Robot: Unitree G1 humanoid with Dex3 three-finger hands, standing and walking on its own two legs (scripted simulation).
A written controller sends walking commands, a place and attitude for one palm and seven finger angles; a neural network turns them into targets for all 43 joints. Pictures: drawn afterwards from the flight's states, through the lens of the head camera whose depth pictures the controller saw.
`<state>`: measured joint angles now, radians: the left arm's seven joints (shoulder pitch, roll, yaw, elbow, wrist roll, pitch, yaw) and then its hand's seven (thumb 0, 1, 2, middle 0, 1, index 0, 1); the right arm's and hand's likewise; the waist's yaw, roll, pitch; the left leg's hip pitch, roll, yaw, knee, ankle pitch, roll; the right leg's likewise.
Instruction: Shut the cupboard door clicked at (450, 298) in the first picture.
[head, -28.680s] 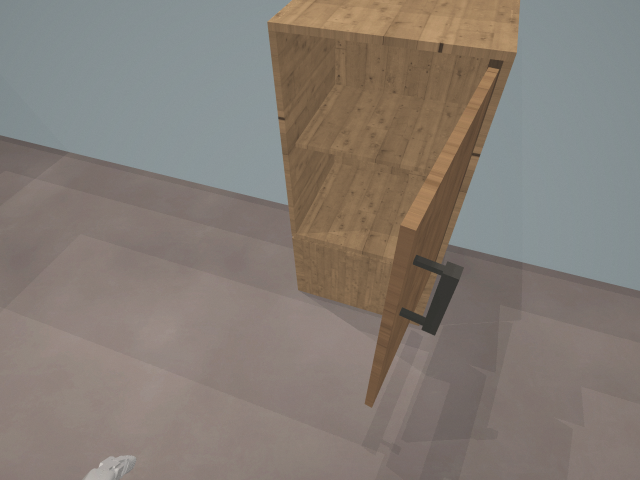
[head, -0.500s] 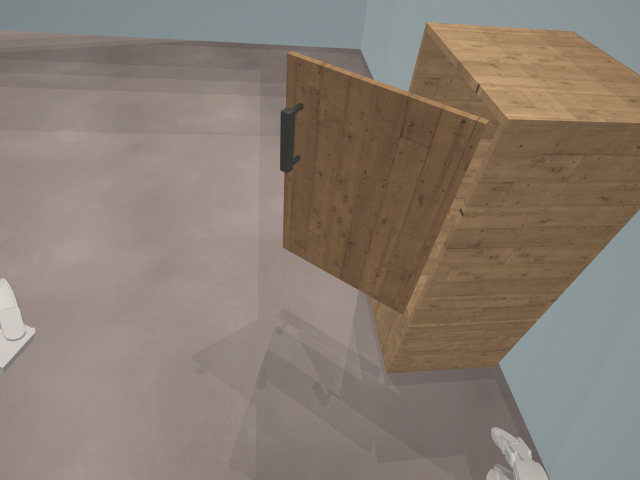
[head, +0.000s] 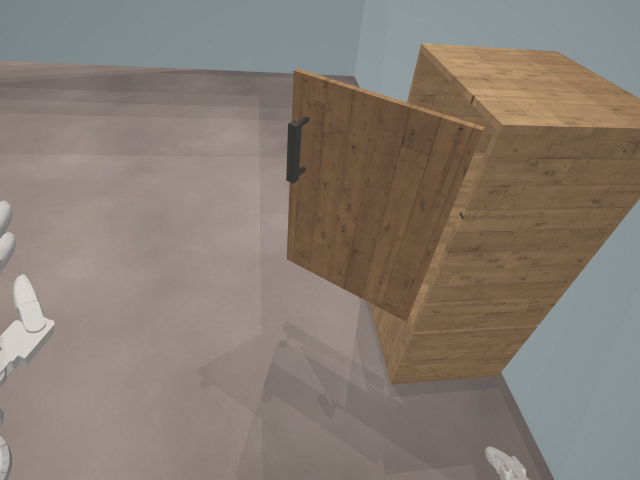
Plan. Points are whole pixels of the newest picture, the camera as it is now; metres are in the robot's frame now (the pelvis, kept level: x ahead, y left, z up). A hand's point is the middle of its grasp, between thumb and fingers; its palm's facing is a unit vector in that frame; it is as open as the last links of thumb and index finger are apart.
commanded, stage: stop stepping back and stand still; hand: left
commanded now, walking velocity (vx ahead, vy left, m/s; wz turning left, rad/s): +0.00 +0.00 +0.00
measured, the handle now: (298, 150) +0.84 +0.09 +0.01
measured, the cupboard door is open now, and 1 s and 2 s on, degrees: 51 51 51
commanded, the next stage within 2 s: none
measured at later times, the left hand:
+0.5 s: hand out of the picture +0.19 +0.31 +0.17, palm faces +0.43 -0.79 -0.43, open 7.4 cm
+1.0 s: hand out of the picture +0.14 +0.40 +0.16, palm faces +0.50 -0.80 -0.34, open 7.4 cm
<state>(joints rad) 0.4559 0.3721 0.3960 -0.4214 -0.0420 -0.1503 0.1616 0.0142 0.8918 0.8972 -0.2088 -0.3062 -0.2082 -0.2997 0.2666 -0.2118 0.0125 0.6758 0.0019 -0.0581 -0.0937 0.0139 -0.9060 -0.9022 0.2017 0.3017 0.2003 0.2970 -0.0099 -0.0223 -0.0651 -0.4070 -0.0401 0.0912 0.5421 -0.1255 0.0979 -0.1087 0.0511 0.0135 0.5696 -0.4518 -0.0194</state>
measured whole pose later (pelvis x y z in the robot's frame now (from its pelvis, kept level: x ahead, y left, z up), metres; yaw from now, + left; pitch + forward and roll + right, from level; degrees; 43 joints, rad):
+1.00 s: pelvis -0.05 +0.12 -0.01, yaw +2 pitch -4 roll -7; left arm 0.44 0.41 0.42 -0.57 -0.05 -0.17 0.14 0.01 0.89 0.90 -0.21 -0.31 -0.21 -0.30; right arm 0.19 -0.21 -0.03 0.62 0.00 -0.06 -0.05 0.01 -0.91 -0.90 0.20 0.30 0.20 0.30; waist 0.04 0.02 0.08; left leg -0.43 -0.11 0.14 0.52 -0.08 -0.08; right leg -0.22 0.00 -0.02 0.70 -0.55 -0.03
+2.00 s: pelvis -0.29 +0.31 +0.01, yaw -7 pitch +0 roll -1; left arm 0.47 0.39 0.45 -0.47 -0.03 -0.16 0.19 0.01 0.89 0.90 -0.21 -0.31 -0.21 -0.30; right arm 0.28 -0.22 -0.03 0.66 0.00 -0.02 -0.09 0.01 -0.91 -0.90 0.20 0.30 0.20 0.30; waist 0.02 -0.03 -0.08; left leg -0.37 0.06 0.11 0.74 -0.38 0.04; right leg -0.31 -0.08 -0.13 0.56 -0.35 -0.05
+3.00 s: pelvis -0.32 +0.33 +0.01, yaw -2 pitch +0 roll -1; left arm 0.24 0.18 0.01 0.93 0.01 0.02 0.02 -0.05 1.02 0.89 -0.21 -0.30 -0.21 -0.30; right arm 0.23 -0.19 0.02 1.00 -0.02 0.04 0.01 0.01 -0.91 -0.90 0.20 0.30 0.20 0.30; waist -0.01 -0.01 0.06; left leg -0.33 0.01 0.06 0.46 -0.14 0.04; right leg -0.17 -0.02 -0.07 0.45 -0.29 0.01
